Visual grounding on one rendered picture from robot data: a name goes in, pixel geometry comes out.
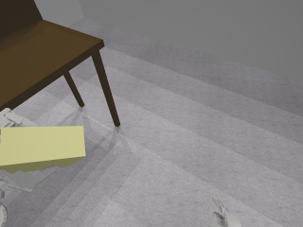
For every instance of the robot left hand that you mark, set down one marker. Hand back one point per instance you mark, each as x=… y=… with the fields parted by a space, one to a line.
x=21 y=180

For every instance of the table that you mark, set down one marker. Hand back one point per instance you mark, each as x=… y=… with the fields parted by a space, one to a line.
x=35 y=52

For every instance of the sponge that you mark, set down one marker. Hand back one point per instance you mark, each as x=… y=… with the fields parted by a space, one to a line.
x=35 y=148

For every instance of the robot right hand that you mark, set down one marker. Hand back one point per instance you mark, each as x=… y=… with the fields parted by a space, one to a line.
x=229 y=218

